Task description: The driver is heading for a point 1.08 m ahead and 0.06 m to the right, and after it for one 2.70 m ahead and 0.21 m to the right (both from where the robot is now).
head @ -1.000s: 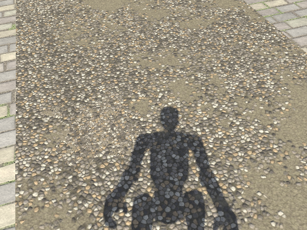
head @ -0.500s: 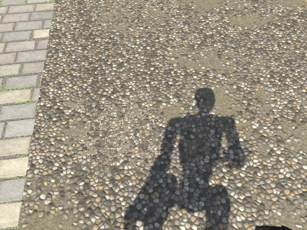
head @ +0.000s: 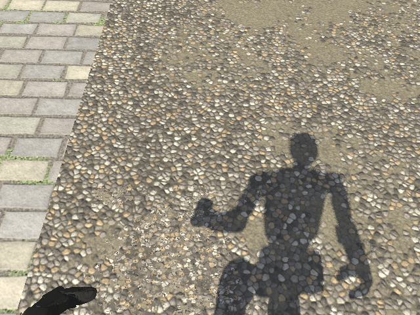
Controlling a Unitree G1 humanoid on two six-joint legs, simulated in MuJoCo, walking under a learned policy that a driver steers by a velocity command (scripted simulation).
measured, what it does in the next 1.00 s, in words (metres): walks ahead: right foot, then left foot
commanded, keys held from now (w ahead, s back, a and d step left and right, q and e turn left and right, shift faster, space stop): w+q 0.06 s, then w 0.34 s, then no key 0.22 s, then e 0.38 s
